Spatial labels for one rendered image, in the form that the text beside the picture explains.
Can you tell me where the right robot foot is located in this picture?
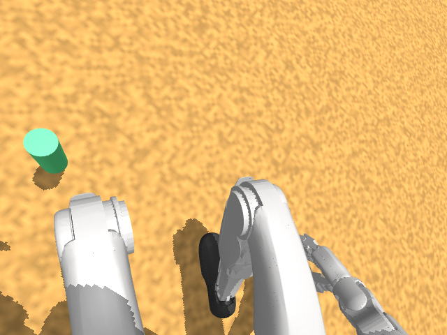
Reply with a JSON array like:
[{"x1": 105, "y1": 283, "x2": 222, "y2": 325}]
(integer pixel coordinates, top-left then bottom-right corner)
[{"x1": 199, "y1": 232, "x2": 236, "y2": 318}]

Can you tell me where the right robot arm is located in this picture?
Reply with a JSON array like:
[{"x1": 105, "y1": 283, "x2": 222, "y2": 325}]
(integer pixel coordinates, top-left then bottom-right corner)
[{"x1": 332, "y1": 277, "x2": 408, "y2": 335}]

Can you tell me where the can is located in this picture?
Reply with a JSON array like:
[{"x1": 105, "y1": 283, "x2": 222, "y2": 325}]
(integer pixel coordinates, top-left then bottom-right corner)
[{"x1": 23, "y1": 128, "x2": 68, "y2": 174}]

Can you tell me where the right robot hand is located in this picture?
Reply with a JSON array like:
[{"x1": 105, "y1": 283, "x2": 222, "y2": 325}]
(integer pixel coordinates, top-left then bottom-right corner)
[{"x1": 300, "y1": 233, "x2": 352, "y2": 293}]

